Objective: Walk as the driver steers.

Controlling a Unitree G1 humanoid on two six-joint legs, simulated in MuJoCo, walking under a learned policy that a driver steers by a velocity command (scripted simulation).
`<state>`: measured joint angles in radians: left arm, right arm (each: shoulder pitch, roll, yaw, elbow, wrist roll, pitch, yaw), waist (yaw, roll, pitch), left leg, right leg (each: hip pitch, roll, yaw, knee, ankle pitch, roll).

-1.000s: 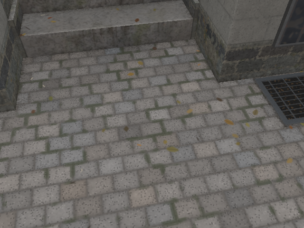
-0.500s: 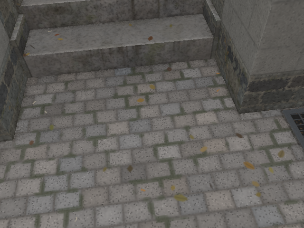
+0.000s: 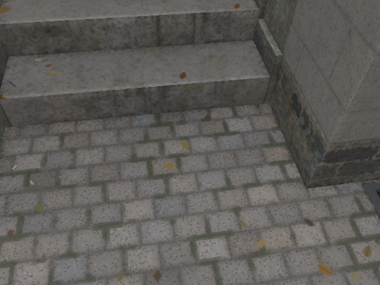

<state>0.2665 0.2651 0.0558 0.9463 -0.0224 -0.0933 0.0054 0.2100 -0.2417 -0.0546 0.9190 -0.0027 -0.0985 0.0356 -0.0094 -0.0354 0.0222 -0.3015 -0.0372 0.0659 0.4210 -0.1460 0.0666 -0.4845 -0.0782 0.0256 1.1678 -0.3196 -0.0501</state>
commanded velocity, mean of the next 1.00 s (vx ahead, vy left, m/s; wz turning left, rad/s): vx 0.43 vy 0.00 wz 0.28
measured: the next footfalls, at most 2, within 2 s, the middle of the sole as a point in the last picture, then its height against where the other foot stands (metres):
right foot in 0.40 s outside the picture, level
left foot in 0.90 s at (154, 247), level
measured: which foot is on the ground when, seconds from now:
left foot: down 0.00-0.42, up 0.44-0.88, down 0.90-1.00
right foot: up 0.00-0.38, down 0.40-0.92, up 0.94-1.00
